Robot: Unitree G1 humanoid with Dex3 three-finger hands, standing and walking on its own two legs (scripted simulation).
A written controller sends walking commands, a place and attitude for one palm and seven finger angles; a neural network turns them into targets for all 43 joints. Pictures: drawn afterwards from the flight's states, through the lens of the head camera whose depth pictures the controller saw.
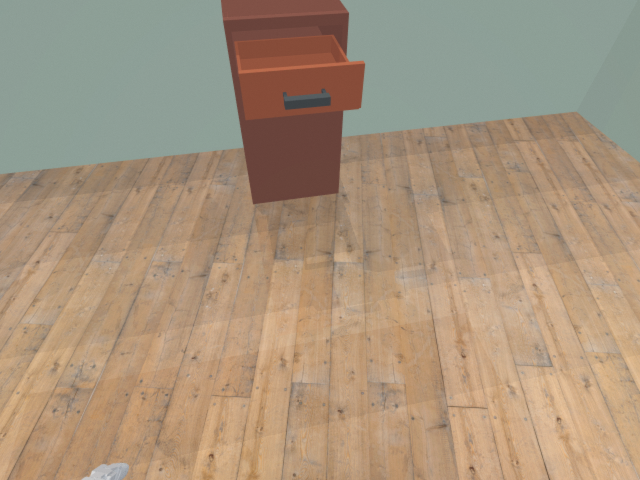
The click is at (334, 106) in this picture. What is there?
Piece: drawer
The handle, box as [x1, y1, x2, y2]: [283, 89, 330, 109]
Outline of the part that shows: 330,96 328,93 325,92 324,89 321,89 322,92 319,94 287,96 286,93 283,92 285,109 330,105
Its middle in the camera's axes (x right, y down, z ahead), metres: -0.05 -0.41 +1.12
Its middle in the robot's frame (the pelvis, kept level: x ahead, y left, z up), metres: +1.11 +0.10 -0.08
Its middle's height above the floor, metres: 0.69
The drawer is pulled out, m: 0.29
